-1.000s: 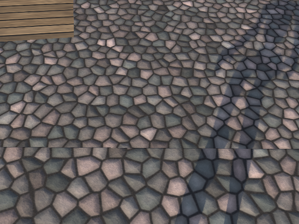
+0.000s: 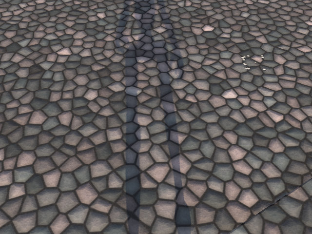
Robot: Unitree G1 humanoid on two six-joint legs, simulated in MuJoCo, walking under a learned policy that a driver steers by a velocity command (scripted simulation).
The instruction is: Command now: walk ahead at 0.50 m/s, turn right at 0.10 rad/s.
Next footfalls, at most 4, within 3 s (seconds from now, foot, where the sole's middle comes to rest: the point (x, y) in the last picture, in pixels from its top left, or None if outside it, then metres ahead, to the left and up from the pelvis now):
0.16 right None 0.28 -0.13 -0.78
0.76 left None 0.52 0.17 -0.90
1.16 right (161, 224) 0.62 -0.06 -0.90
1.54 left None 0.46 0.13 -0.90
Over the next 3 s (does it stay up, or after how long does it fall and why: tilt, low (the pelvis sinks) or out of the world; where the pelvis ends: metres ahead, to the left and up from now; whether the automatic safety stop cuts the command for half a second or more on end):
stays up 0.53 0.03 -0.14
